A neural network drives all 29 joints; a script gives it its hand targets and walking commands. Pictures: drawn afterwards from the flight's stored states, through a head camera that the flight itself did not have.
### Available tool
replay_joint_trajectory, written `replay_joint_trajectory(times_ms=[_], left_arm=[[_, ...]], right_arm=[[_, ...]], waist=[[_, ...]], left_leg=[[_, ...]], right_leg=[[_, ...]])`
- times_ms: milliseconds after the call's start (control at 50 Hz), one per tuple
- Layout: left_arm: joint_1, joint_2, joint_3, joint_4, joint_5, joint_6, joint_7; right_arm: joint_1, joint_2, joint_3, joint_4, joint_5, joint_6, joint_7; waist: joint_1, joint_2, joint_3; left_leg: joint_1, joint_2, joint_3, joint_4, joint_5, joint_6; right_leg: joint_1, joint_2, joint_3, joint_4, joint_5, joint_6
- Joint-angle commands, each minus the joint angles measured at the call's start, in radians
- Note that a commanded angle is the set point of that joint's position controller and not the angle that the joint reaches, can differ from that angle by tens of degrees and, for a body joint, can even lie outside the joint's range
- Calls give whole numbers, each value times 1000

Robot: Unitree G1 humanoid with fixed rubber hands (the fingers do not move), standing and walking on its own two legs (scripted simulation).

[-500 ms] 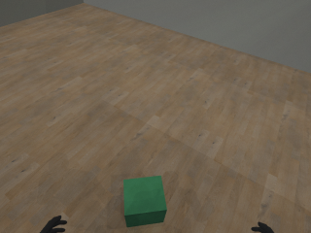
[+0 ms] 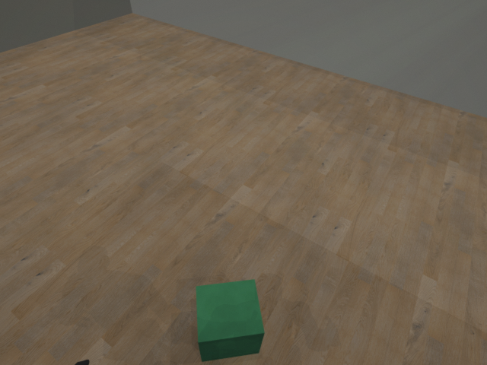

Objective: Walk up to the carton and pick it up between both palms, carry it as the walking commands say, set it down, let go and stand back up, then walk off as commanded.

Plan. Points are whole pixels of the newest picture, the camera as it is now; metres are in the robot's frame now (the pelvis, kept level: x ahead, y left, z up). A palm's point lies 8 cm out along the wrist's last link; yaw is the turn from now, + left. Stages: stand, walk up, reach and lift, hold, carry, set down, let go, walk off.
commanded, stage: stand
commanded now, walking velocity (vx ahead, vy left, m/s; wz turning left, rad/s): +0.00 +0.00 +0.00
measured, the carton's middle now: (228, 320) +0.45 +0.04 -0.66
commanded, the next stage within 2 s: walk off in 1.06 s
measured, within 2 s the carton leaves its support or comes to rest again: neither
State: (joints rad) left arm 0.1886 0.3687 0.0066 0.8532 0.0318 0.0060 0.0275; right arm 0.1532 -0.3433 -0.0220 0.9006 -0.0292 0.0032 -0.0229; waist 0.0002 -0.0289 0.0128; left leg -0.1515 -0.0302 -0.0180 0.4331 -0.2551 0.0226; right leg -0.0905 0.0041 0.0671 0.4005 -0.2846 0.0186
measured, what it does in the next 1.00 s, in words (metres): stands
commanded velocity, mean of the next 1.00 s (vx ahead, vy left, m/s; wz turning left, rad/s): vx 0.00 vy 0.00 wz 0.00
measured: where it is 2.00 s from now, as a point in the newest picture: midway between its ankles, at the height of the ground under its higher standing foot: outside the picture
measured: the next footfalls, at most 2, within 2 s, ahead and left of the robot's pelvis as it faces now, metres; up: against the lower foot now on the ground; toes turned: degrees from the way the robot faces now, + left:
right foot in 1.62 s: +0.09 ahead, -0.20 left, +0.00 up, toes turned -22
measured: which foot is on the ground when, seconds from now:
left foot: down 0.00-1.00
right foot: down 0.00-1.00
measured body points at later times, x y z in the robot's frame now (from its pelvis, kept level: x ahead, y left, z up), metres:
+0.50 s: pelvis -0.02 +0.00 +0.00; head -0.02 +0.01 +0.45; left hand +0.08 +0.31 -0.12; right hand +0.08 -0.32 -0.10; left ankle -0.01 +0.10 -0.74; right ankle -0.04 -0.14 -0.74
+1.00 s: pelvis -0.02 +0.00 +0.01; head -0.02 +0.01 +0.45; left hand +0.07 +0.31 -0.12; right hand +0.07 -0.32 -0.11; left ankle -0.01 +0.11 -0.74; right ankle -0.04 -0.14 -0.74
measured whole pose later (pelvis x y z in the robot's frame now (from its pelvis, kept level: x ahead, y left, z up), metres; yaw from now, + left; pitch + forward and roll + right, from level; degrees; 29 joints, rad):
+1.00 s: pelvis -0.02 +0.00 +0.01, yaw +0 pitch -2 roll +0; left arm 0.15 0.39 0.00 1.02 0.02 -0.01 0.01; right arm 0.11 -0.38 0.00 1.05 -0.01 -0.01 -0.01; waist 0.00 -0.02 0.03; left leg -0.13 -0.02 -0.01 0.36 -0.19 0.02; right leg -0.07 0.00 0.07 0.33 -0.21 0.02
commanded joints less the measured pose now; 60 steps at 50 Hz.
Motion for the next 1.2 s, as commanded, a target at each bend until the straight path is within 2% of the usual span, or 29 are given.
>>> replay_joint_trajectory(times_ms=[0, 420, 1180], left_arm=[[-23, 148, 31, -37, -1, -13, 3], [-38, 172, 25, 65, -6, -20, -6], [-63, 191, 21, 138, -15, -23, -10]], right_arm=[[-35, -172, -33, -37, 1, -13, -3], [-55, -200, -20, 55, 8, -18, 3], [-77, -220, -12, 125, 17, -22, 7]], waist=[[1, 27, -30], [1, 27, -7], [-2, 30, -11]], left_leg=[[39, 118, -98, -64, 272, -8], [38, 130, -105, -117, 191, -1], [54, 142, -108, -135, 208, 4]], right_leg=[[-36, -86, 55, -52, 244, -19], [-38, -98, 76, -105, 189, -27], [-27, -109, 74, -124, 201, -32]])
